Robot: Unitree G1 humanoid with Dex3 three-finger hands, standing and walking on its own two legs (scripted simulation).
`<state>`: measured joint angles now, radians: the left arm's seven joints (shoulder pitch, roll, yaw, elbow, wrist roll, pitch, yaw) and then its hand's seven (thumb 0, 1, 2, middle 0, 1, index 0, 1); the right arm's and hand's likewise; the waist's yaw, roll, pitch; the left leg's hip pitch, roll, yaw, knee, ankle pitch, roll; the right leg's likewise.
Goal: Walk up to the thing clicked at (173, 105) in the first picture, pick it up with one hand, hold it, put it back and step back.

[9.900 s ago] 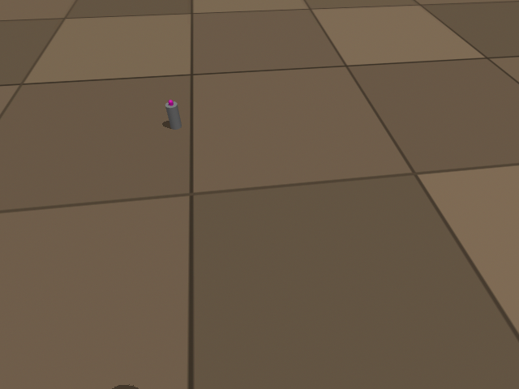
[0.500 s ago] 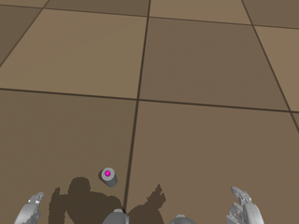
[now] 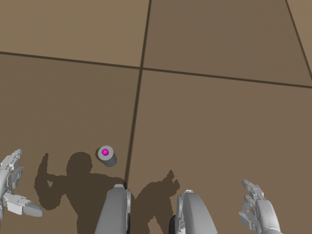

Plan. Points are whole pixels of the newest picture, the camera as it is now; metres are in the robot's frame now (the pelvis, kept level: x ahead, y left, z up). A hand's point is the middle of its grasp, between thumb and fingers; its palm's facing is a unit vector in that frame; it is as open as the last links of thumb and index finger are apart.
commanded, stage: go down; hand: left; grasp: from the side
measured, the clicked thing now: (107, 156) +0.42 +0.22 -0.52
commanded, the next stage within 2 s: approach in 1.78 s
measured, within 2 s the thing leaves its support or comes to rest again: neither
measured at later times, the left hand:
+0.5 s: hand (33, 162) +0.30 +0.36 -0.15, palm faces +0.13 -0.97 -0.19, open 17.2 cm
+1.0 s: hand (35, 155) +0.33 +0.38 -0.19, palm faces +0.12 -0.98 -0.13, open 17.5 cm
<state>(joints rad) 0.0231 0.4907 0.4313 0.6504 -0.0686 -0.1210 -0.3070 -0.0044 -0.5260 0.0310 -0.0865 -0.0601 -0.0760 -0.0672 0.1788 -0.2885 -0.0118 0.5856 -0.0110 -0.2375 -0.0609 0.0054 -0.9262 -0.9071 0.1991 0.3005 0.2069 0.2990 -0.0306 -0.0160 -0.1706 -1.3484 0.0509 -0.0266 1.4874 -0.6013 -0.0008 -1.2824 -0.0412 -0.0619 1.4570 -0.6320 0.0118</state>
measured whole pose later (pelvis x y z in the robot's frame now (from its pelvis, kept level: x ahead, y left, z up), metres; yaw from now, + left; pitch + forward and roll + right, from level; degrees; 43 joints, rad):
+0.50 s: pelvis -0.05 +0.00 -0.12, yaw -3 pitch +32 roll -5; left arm -0.38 0.71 0.67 0.96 -0.13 -0.34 -0.56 -0.01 -0.50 0.06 -0.06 -0.08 -0.06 -0.08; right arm 0.12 -0.32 0.04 0.65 -0.02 -0.19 -0.05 0.01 -0.89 -0.90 0.20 0.30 0.21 0.30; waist -0.05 -0.02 -0.15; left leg -1.83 0.07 -0.08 1.89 -0.63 -0.01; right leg -1.75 -0.03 -0.08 1.86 -0.66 0.00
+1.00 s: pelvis -0.06 +0.00 -0.18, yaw -5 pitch +32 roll -7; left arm -0.51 0.82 0.76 1.03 -0.16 -0.36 -0.67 -0.01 -0.55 0.05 -0.06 -0.04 -0.04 -0.05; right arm 0.10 -0.35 0.08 0.69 -0.04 -0.19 -0.04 0.00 -0.92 -0.91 0.20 0.30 0.21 0.30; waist -0.05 -0.02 -0.12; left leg -2.03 0.06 -0.10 2.11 -0.65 0.01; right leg -1.94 -0.02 -0.09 2.05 -0.68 0.01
